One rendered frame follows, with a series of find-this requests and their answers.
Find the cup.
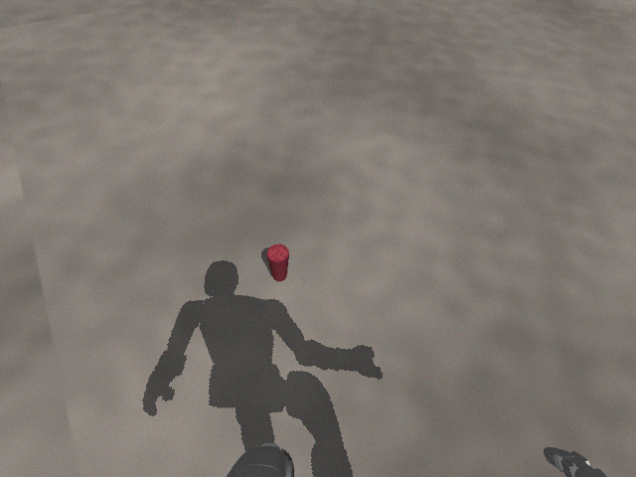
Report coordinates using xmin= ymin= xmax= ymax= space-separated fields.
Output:
xmin=267 ymin=244 xmax=289 ymax=281

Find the right robot hand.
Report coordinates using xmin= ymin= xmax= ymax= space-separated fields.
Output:
xmin=544 ymin=447 xmax=608 ymax=477

